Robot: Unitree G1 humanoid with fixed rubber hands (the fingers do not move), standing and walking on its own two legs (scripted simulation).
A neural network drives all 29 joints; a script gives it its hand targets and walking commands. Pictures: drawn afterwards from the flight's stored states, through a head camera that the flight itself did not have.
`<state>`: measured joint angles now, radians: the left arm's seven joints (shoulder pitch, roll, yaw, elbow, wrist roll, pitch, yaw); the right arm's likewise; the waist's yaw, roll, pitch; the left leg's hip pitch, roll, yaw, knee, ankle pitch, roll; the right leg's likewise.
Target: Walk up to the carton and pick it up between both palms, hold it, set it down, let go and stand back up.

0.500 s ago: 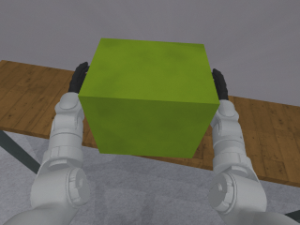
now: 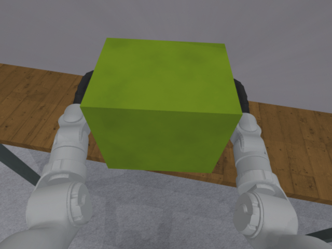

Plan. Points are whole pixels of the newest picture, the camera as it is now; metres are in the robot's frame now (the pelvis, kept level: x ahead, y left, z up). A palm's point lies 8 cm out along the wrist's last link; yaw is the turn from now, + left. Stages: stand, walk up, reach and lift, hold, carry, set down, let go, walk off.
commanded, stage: set down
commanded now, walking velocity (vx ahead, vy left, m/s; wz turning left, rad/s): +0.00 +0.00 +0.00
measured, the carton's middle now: (162, 110) +0.43 -0.01 +0.08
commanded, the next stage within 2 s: none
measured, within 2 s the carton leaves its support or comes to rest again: neither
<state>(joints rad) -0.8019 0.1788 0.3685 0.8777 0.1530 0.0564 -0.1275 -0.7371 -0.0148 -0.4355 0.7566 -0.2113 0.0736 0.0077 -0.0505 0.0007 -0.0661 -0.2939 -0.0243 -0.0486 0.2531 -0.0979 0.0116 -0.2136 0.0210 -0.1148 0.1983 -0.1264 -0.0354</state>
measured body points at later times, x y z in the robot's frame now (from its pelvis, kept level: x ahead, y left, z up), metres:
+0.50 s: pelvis -0.01 +0.01 -0.01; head +0.04 +0.02 +0.43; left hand +0.47 +0.18 +0.09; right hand +0.42 -0.25 +0.09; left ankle +0.01 +0.11 -0.75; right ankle -0.02 -0.09 -0.75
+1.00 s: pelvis -0.02 +0.02 -0.02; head +0.03 +0.02 +0.43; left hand +0.47 +0.20 +0.13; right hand +0.42 -0.26 +0.13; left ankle +0.01 +0.11 -0.75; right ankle -0.03 -0.09 -0.75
